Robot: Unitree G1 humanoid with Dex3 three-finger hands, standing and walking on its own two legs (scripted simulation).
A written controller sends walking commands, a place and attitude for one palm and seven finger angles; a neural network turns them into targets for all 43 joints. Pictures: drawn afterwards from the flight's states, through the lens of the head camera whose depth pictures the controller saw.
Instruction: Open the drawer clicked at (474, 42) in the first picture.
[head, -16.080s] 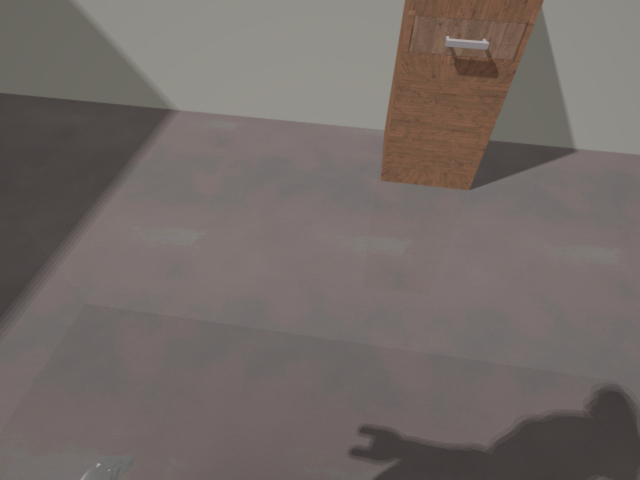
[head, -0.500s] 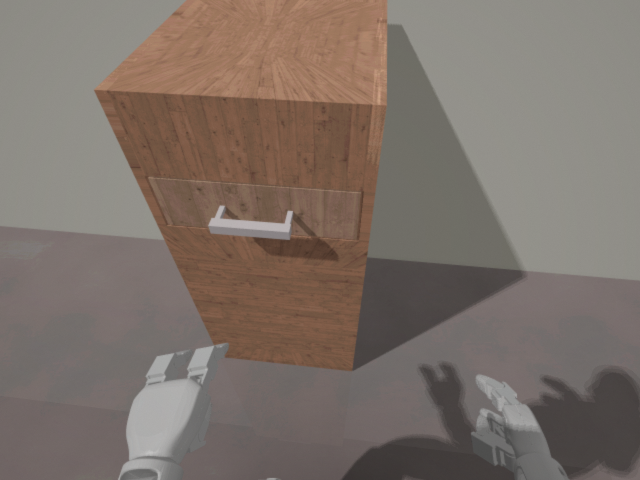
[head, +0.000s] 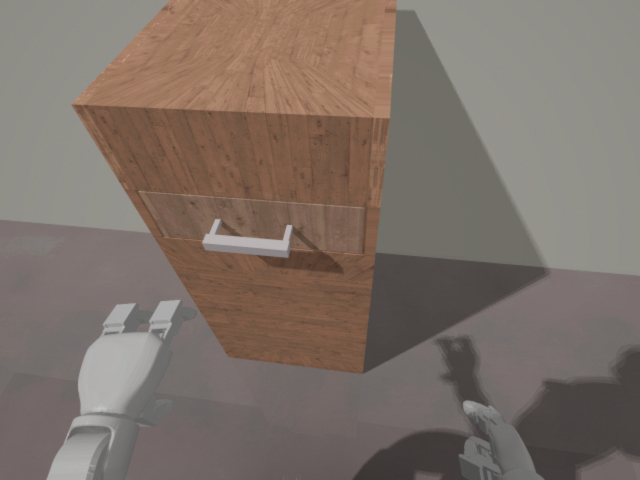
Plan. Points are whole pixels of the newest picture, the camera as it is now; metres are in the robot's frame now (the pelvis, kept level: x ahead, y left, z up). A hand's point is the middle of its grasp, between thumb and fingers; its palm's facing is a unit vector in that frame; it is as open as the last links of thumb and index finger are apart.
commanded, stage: raise the hand with hooked fingers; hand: left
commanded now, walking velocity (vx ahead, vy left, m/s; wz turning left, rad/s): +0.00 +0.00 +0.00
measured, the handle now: (249, 236) +0.49 +0.19 -0.05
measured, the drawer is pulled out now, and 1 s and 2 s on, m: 0.00 0.00 0.00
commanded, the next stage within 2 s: move the hooked fingers above the handle in 0.96 s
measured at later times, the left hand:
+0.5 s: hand (129, 283) +0.30 +0.26 +0.10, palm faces +0.09 -0.07 -0.99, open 13.8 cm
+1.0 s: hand (112, 294) +0.28 +0.27 +0.10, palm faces +0.09 -0.08 -0.99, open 13.8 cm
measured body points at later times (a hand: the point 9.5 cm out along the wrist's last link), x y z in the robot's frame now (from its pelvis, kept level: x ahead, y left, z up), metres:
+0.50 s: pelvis +0.01 +0.02 +0.01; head +0.03 -0.01 +0.46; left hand +0.29 +0.26 +0.15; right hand +0.22 -0.19 -0.09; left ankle -0.01 +0.12 -0.71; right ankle -0.03 -0.08 -0.71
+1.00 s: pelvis -0.02 +0.02 +0.02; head +0.01 +0.00 +0.47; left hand +0.27 +0.27 +0.15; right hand +0.16 -0.20 -0.10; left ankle -0.01 +0.12 -0.71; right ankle -0.03 -0.08 -0.71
